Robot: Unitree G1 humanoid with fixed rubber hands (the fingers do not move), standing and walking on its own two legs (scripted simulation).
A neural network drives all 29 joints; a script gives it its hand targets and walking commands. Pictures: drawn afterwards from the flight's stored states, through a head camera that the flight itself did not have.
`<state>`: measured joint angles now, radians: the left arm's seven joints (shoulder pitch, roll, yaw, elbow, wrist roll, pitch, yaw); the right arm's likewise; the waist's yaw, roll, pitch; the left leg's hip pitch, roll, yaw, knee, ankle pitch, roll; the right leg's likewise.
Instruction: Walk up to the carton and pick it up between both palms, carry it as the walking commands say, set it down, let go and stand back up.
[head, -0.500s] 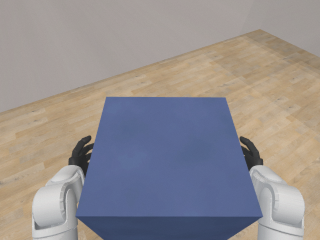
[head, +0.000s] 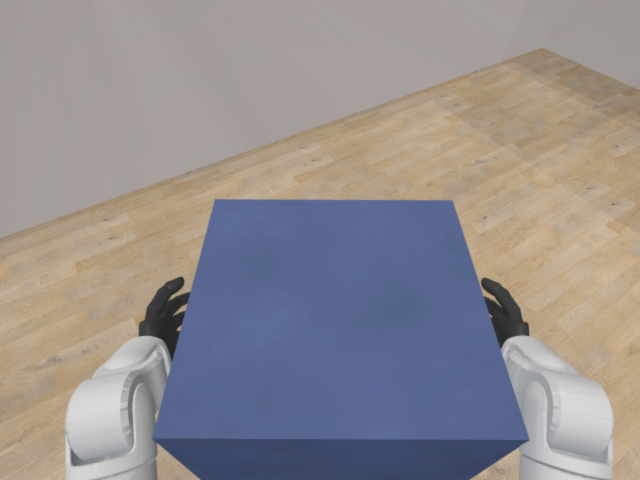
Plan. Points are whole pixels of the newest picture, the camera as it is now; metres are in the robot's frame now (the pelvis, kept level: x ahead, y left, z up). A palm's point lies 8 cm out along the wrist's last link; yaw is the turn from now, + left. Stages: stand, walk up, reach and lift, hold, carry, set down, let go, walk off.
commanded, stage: carry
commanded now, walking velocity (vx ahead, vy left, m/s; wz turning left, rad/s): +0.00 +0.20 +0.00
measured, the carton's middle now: (332, 357) +0.27 -0.01 +0.01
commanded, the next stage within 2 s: none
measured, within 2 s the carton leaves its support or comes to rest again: neither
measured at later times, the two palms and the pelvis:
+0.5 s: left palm (21, 369) +0.22 +0.32 +0.07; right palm (379, 369) +0.23 -0.06 +0.06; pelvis -0.02 +0.14 +0.00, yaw +0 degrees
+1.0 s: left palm out of the picture +0.21 +0.46 +0.08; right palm (249, 387) +0.21 +0.08 +0.07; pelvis -0.03 +0.27 +0.00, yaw +0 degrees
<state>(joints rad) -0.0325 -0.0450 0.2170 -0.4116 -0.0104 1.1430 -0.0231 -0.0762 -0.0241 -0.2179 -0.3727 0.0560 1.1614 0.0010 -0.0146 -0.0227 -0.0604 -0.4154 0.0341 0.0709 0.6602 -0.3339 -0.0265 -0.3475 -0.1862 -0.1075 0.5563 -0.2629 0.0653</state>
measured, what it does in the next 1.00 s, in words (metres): steps to the left: left foot, then right foot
